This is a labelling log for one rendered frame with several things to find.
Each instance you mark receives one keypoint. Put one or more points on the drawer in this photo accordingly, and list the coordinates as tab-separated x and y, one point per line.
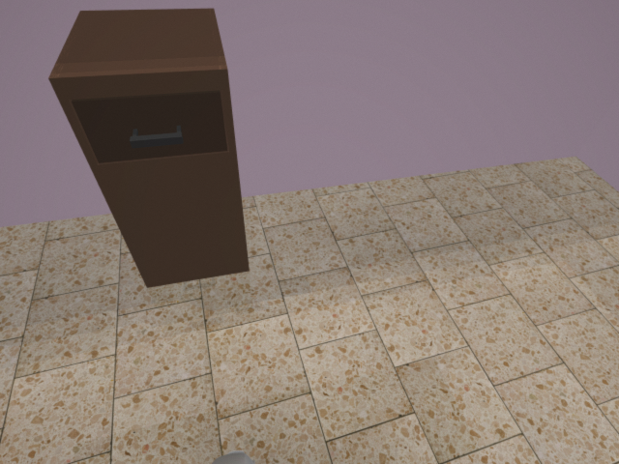
109	123

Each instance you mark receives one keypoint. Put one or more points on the handle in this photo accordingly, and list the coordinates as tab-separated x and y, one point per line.
139	141

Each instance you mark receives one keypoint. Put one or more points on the cabinet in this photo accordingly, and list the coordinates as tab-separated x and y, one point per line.
182	216

